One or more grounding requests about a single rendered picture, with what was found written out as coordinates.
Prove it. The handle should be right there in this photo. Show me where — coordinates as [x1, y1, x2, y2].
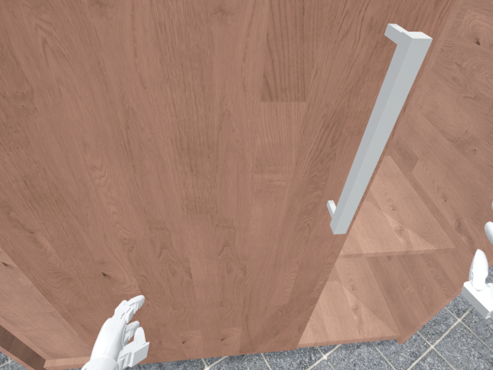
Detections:
[327, 24, 433, 234]

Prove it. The wardrobe door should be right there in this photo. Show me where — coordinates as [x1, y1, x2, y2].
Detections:
[0, 248, 92, 360]
[0, 0, 456, 365]

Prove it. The right robot hand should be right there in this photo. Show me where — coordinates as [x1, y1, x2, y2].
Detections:
[461, 201, 493, 320]

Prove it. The left robot hand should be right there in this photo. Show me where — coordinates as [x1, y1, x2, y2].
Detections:
[90, 295, 149, 370]

